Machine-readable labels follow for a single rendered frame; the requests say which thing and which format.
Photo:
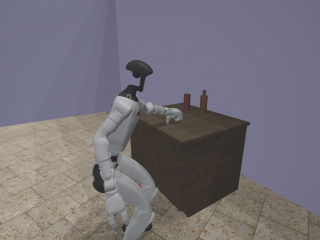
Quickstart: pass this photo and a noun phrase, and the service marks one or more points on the table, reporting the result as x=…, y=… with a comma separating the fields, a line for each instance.
x=194, y=162

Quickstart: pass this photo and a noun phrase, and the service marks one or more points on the right robot upper arm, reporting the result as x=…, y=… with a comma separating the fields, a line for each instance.
x=120, y=111

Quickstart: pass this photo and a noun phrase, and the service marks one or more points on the left robot hand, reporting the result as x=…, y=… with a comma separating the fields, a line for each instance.
x=175, y=113

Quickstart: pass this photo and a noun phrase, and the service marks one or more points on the left robot upper arm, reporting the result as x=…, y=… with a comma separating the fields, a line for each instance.
x=147, y=108

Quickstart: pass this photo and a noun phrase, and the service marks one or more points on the right robot thigh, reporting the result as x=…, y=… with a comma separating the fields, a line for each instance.
x=128, y=189

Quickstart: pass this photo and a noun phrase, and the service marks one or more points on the right robot hand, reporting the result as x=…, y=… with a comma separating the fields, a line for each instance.
x=115, y=204

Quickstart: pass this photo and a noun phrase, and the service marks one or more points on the right robot forearm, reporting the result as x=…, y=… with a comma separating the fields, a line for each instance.
x=103, y=158

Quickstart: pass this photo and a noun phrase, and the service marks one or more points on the robot thigh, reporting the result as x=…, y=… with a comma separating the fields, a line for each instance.
x=128, y=189
x=135, y=171

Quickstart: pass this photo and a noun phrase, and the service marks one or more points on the left robot forearm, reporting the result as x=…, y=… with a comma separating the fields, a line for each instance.
x=163, y=110

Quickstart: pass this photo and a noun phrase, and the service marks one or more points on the left robot thigh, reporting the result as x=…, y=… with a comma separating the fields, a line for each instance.
x=135, y=171

